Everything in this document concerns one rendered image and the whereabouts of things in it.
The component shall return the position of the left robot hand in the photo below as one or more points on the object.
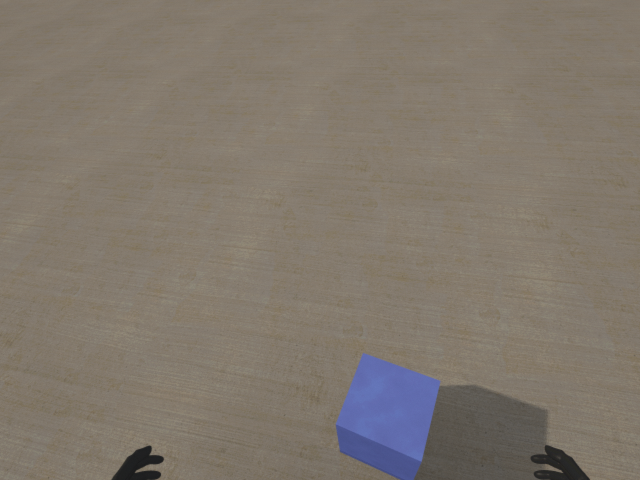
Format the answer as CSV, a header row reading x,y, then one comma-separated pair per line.
x,y
137,460

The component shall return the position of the carton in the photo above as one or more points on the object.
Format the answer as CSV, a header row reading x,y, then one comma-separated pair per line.
x,y
385,419

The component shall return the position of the right robot hand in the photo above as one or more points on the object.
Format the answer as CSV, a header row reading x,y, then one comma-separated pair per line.
x,y
558,459

